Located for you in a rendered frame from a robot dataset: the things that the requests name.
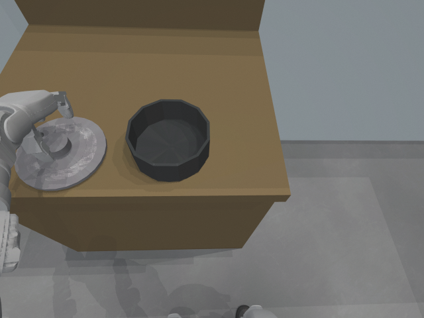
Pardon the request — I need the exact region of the table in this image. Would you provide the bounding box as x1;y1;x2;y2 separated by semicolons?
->
0;0;291;252

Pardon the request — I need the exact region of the left robot hand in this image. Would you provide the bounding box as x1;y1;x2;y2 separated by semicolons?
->
0;90;74;162

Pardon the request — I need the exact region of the knob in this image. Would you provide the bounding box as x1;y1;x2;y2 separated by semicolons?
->
43;132;72;157

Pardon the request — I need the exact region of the lid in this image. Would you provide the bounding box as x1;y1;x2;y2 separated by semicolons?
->
15;117;107;191

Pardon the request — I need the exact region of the robot right foot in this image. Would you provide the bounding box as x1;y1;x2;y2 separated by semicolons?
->
236;305;249;318

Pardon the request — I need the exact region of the pot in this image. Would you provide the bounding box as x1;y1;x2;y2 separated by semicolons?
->
125;99;210;182

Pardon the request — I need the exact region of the robot right shin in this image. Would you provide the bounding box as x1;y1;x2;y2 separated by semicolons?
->
244;305;263;314

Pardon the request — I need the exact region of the left robot upper arm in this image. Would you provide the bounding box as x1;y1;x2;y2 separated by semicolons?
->
0;211;21;318

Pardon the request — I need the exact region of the robot left forearm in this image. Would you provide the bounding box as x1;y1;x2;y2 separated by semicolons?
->
0;103;32;211

